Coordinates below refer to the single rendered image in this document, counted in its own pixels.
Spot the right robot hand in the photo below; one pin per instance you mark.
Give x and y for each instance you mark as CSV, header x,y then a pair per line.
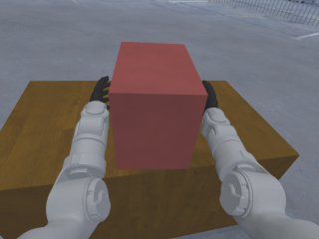
x,y
211,101

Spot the robot left upper arm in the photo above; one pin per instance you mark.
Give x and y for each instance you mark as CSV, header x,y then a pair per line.
x,y
74,210

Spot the right robot forearm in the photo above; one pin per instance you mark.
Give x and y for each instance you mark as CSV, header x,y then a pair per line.
x,y
225,145

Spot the robot right upper arm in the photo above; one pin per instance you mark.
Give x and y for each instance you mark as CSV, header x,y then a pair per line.
x,y
257,202

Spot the pedestal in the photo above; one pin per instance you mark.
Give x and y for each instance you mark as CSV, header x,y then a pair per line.
x,y
145,203

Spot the left robot forearm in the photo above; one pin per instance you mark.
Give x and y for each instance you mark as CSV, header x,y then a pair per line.
x,y
88,147

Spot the left robot hand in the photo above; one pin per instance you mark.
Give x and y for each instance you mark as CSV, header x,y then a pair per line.
x,y
98,93

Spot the carton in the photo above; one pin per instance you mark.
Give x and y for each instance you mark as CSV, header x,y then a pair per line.
x,y
157,100

